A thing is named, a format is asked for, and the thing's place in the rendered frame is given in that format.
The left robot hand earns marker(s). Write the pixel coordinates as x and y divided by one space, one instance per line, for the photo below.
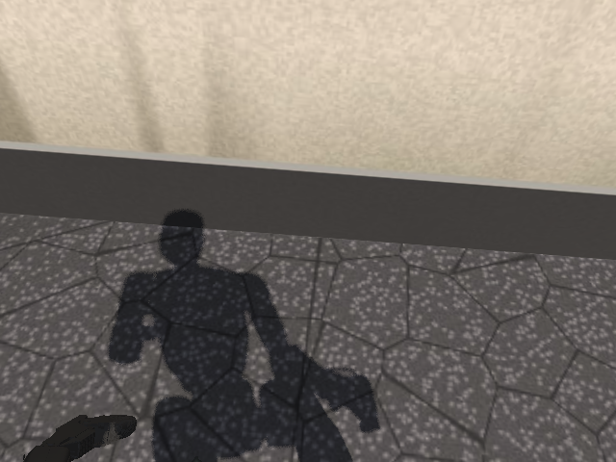
80 435

